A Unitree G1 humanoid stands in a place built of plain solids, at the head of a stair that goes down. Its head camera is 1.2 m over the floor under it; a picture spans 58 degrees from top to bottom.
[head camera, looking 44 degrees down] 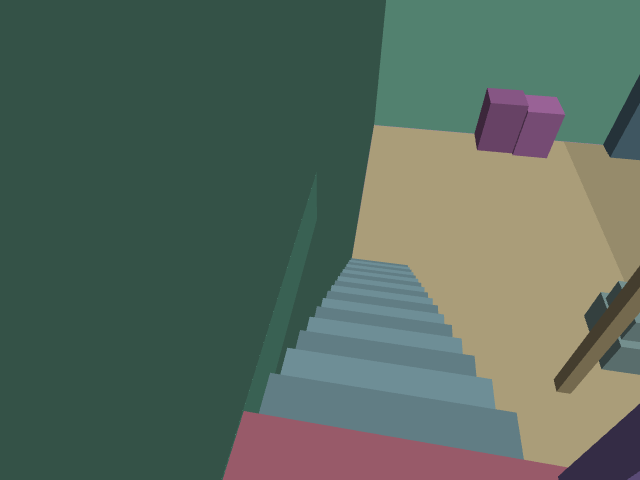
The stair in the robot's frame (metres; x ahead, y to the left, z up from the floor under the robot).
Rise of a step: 0.20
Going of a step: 0.23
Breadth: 0.84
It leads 10 degrees to the right of straight ahead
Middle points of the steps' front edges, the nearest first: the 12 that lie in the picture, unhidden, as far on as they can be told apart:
0.48 -0.20 0.00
0.70 -0.24 -0.20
0.93 -0.27 -0.40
1.16 -0.31 -0.60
1.39 -0.35 -0.81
1.62 -0.39 -1.01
1.84 -0.43 -1.21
2.07 -0.47 -1.41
2.30 -0.51 -1.62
2.53 -0.55 -1.82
2.75 -0.59 -2.02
2.98 -0.63 -2.22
